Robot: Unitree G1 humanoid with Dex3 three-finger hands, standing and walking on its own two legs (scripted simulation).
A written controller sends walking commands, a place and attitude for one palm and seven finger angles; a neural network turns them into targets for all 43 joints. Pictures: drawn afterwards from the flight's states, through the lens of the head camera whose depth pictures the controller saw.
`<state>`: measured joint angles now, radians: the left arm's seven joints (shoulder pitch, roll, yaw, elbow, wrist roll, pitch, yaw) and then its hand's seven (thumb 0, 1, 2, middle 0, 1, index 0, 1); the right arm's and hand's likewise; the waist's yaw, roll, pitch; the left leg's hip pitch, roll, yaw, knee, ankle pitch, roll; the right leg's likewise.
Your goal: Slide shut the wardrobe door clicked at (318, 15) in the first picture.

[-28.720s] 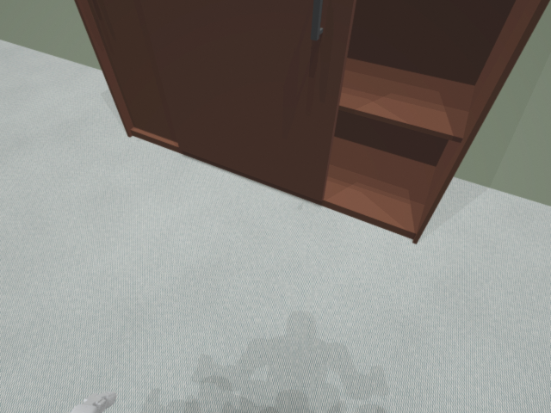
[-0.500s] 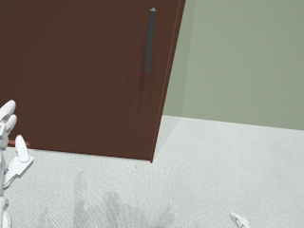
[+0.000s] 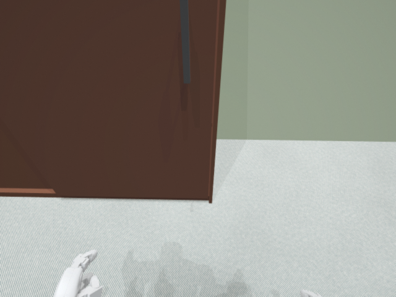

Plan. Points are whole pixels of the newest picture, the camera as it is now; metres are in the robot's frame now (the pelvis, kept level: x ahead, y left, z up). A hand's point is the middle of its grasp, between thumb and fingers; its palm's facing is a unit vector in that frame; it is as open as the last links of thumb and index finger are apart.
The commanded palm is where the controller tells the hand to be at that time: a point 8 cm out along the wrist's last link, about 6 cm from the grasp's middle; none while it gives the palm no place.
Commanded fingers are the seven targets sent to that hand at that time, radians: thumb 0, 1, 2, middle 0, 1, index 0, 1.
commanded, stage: let the arm hang, fingers relaxed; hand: left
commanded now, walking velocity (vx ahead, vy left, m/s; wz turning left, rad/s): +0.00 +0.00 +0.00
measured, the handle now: (186, 41) +0.77 +0.06 +0.20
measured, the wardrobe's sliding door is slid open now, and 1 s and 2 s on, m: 0.00 0.00 0.00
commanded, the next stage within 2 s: look to check the result in 0.92 s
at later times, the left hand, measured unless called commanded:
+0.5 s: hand out of the picture +0.01 +0.20 -0.14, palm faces +0.01 -0.98 -0.22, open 7.4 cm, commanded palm none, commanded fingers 0.00 0.90 0.90 -0.20 -0.30 -0.20 -0.30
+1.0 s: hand out of the picture +0.03 +0.19 -0.14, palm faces -0.01 -0.98 -0.20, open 7.4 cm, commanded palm none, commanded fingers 0.00 0.90 0.90 -0.20 -0.30 -0.20 -0.30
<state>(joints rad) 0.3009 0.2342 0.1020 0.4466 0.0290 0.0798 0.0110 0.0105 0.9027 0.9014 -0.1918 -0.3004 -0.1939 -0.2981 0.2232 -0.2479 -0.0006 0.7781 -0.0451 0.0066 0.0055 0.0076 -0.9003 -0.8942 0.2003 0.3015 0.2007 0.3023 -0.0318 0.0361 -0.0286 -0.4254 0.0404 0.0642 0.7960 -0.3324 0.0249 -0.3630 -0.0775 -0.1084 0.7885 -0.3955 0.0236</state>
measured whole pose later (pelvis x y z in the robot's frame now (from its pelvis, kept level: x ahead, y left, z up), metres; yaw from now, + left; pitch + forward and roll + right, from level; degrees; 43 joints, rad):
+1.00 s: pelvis +0.01 +0.01 +0.04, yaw -1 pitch -2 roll +0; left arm 0.23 0.17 0.02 1.15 0.01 0.00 0.02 0.01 0.91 0.90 -0.20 -0.30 -0.20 -0.30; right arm 0.24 -0.16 -0.01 1.12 -0.02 0.01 -0.03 0.00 -0.91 -0.89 0.20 0.30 0.20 0.30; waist -0.01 0.00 0.06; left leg -0.21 0.01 0.10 0.41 -0.18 0.03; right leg -0.16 -0.07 -0.08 0.40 -0.21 0.03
